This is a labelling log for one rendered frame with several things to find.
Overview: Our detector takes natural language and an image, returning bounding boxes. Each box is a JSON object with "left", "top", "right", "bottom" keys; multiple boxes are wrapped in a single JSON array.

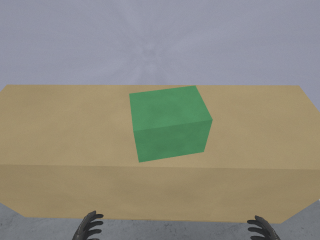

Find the robot right hand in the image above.
[{"left": 247, "top": 215, "right": 281, "bottom": 240}]

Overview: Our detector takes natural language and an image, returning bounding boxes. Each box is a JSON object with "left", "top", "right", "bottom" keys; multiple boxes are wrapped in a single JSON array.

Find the robot left hand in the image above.
[{"left": 72, "top": 211, "right": 104, "bottom": 240}]

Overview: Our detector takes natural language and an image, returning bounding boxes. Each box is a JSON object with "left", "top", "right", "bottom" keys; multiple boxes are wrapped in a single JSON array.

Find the carton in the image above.
[{"left": 129, "top": 85, "right": 213, "bottom": 163}]

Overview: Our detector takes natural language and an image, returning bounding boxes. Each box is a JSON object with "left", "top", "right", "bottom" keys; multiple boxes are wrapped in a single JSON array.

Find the pedestal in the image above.
[{"left": 0, "top": 84, "right": 320, "bottom": 224}]

